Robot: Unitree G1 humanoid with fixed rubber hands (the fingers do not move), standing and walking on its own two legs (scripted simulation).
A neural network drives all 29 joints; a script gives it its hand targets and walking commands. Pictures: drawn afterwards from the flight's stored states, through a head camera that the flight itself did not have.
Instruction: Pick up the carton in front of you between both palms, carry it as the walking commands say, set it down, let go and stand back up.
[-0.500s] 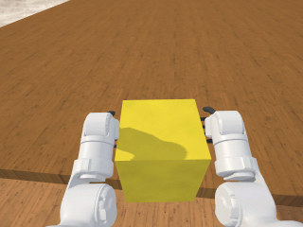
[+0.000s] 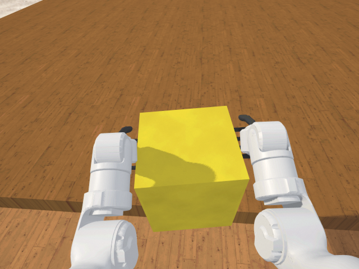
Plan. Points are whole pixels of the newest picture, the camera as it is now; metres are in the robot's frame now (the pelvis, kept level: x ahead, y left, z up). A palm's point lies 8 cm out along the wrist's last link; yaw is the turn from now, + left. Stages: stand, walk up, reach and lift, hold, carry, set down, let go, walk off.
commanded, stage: carry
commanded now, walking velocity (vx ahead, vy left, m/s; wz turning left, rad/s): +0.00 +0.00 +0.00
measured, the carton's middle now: (188, 172) +0.36 +0.00 +0.03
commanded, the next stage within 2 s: none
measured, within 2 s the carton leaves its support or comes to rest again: neither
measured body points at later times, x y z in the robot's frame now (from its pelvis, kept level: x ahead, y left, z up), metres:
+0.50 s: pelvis +0.01 +0.01 +0.00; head +0.00 +0.01 +0.45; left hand +0.38 +0.16 +0.12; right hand +0.38 -0.13 +0.12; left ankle +0.01 +0.13 -0.73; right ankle +0.09 -0.10 -0.73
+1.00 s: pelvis +0.02 +0.02 +0.00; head +0.00 +0.02 +0.45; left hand +0.38 +0.17 +0.12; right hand +0.39 -0.12 +0.13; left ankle +0.01 +0.13 -0.73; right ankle +0.09 -0.10 -0.73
